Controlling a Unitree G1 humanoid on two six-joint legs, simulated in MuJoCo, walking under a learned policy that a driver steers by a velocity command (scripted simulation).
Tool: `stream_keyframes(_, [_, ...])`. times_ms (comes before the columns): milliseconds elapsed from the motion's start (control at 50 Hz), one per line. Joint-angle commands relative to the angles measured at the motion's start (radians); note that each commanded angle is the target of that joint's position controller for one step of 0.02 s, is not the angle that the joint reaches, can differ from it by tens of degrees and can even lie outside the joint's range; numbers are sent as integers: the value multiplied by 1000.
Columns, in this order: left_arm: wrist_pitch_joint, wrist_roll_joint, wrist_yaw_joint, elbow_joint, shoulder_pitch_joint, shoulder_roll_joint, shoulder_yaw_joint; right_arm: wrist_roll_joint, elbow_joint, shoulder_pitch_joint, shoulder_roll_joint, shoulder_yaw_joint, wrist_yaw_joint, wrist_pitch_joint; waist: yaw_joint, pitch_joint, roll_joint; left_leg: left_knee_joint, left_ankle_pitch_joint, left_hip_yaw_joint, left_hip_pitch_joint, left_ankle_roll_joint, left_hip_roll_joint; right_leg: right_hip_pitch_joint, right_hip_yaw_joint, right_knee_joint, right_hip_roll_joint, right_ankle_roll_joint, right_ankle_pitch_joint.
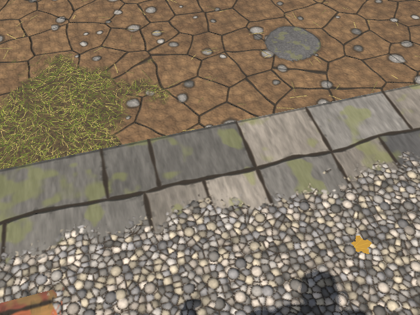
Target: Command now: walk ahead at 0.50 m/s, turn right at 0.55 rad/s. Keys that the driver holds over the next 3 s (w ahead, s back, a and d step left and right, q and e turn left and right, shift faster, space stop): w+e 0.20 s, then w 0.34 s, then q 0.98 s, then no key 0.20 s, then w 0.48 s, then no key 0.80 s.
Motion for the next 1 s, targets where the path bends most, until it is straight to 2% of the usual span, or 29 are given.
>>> stream_keyframes(20, [-15, 0, 17, -11, 231, 152, 49, 26, -167, -117, -130, -15, 17, -88, 99, -204, -7, 242, 106, -181, -633, 40, 30, 680, 603, -338, -323, -234, 83])
stream_keyframes(40, [-16, -1, 16, -32, 156, 121, 39, 1, -155, -116, -132, -22, 8, -82, 53, -143, 33, 158, 144, -169, -565, 29, 59, 531, 509, -353, -282, -204, 182])
stream_keyframes(60, [-16, 8, 19, -50, 118, 100, 30, -11, -155, -91, -142, -31, 6, -68, 18, -123, 24, 111, 170, -173, -493, 18, 80, 433, 454, -378, -252, -194, 244])
stream_keyframes(100, [-19, 5, 26, -58, 110, 114, 33, -23, -167, -71, -121, -33, 6, -41, -11, -101, 9, 26, 195, -155, -440, -15, 86, 328, 407, -409, -225, -195, 316])
stream_keyframes(140, [-20, 4, 38, -55, 135, 146, 41, -32, -192, -118, -95, -26, 1, -27, -6, -77, -3, -87, 267, -130, -435, -46, 75, 254, 345, -421, -197, -187, 373])
stream_keyframes(220, [-6, -6, 57, -39, 197, 159, 45, -27, -234, -270, -55, -7, 7, -29, 57, -64, -58, -417, 540, -105, -366, -57, 13, 210, 268, -388, -122, -113, 281])
stream_keyframes(300, [-4, -7, 55, -4, 274, 145, 36, -10, -261, -354, -78, -9, 29, -44, 107, -60, -88, -550, 609, -115, -342, -29, -5, 306, 335, -342, -179, -93, 176])
stream_keyframes(360, [1, -1, 58, 5, 277, 154, 38, -10, -272, -343, -115, -23, 38, -57, 86, -54, -112, -601, 487, -117, -333, 21, -11, 414, 407, -273, -235, -74, 217])
stream_keyframes(400, [5, 2, 57, -3, 246, 141, 33, -17, -239, -206, -146, -43, 33, -64, 9, -108, -118, -657, 467, -83, -148, 71, -35, 424, 381, -140, -189, -41, 424])
stream_keyframes(420, [3, 12, 55, -21, 228, 107, 17, -30, -219, -60, -188, -57, 27, -67, -59, -232, -75, -618, 508, -179, 90, 134, 70, 334, 330, 74, -138, -7, 397])
stream_keyframes(440, [-9, -2, 54, -24, 356, 50, -2, -42, -189, 88, -273, -83, 25, -60, -56, -396, 159, -630, 389, -544, 485, 295, 278, -7, 215, 444, 1, 74, 107])
stream_keyframes(460, [-19, -11, 53, -17, 381, 66, -8, -14, -154, 143, -225, -75, 37, -50, -64, -407, 305, -774, 167, -840, 554, 344, 368, -213, 228, 616, 34, 94, -377])
stream_keyframes(480, [-21, -22, 50, -26, 285, 145, 10, 3, -164, 92, -156, -54, 35, -45, -78, -248, 181, -799, 26, -767, 444, 297, 343, -309, 254, 696, -25, 89, -326])
stream_keyframes(500, [-22, -15, 49, -48, 195, 148, 9, -4, -179, 25, -130, -43, 31, -34, -64, -151, 91, -815, 60, -634, 308, 260, 303, -311, 205, 684, -75, 86, -241])
stream_keyframes(520, [-23, 3, 47, -63, 145, 135, 8, -12, -181, -24, -111, -33, 33, -28, -38, -72, 51, -849, 155, -540, 176, 250, 259, -291, 175, 612, -110, 87, -179])
stream_keyframes(560, [-19, 14, 48, -60, 156, 106, 11, -24, -183, -68, -90, -21, 37, -31, 11, -38, 84, -887, 389, -432, 37, 236, 195, -187, 154, 511, -150, 99, -121])
stream_keyframes(620, [-17, 31, 58, -64, 165, 56, -2, -18, -163, -69, -120, -26, 33, -32, 42, -71, 87, -858, 934, -287, -17, 255, 159, -100, 103, 342, -129, 145, -109])
stream_keyframes(660, [-21, 35, 59, -69, 120, 30, -14, -9, -149, -63, -154, -38, 20, -17, 31, -101, 90, -834, 1026, -215, -31, 234, 126, -34, 86, 191, -105, 162, 3])
stream_keyframes(700, [-17, 27, 58, -77, 56, 38, -12, 4, -134, -26, -177, -46, 10, 2, 4, -119, 105, -809, 989, -201, -24, 211, 105, 11, 82, 77, -68, 170, 127])
stream_keyframes(760, [-9, 20, 56, -100, -22, 60, -5, 16, -121, 14, -181, -51, -1, 29, -16, -120, 119, -755, 862, -258, 6, 192, 116, 32, 107, -35, -38, 167, 158])
stream_keyframes(800, [-14, 21, 53, -107, -24, 86, 7, 19, -130, 6, -178, -53, -11, 43, -2, -122, 129, -706, 751, -326, 21, 174, 125, 71, 129, -111, -35, 152, 145])
stream_keyframes(840, [-25, 30, 53, -88, 44, 110, 21, 20, -153, -34, -160, -51, -18, 52, 45, -140, 115, -605, 628, -346, -14, 126, 78, 215, 120, -246, -53, 115, 267])
stream_keyframes(860, [-29, 48, 63, -90, 98, 162, 34, 6, -177, -30, -110, -37, -17, 48, 53, -216, 36, -454, 475, -312, -104, 81, 11, 393, 212, -231, -189, 59, 494])
stream_keyframes(880, [-15, 62, 77, -103, 138, 209, 42, -17, -183, 74, -39, -16, -12, 41, 22, -305, -197, -200, -68, -211, -341, 18, -106, 643, 414, -156, -434, -74, 906])
stream_keyframes(900, [2, 49, 71, -89, 173, 179, 38, -1, -178, 154, -90, -18, -9, 43, 22, -403, -292, 5, -254, -191, -428, -13, -94, 669, 573, -180, -555, -187, 825])
stream_keyframes(920, [11, 35, 69, -99, 142, 134, 28, 9, -166, 125, -159, -41, -12, 59, 29, -342, -178, 105, -182, -193, -473, -40, -52, 604, 532, -219, -494, -173, 622])
stream_keyframes(940, [18, 29, 71, -103, 95, 105, 18, 9, -173, 60, -172, -51, -18, 79, 30, -267, -121, 141, -110, -172, -507, -59, -28, 532, 437, -241, -431, -133, 472])
stream_keyframes(960, [24, 29, 71, -104, 45, 96, 12, 8, -174, 40, -168, -56, -25, 103, 16, -216, -103, 143, -53, -167, -495, -75, -6, 440, 369, -273, -389, -113, 369])
stream_keyframes(1000, [33, 43, 72, -99, -19, 115, 17, 6, -188, 38, -134, -54, -31, 135, -13, -149, -136, 115, 37, -129, -397, -91, 1, 262, 248, -339, -330, -98, 274])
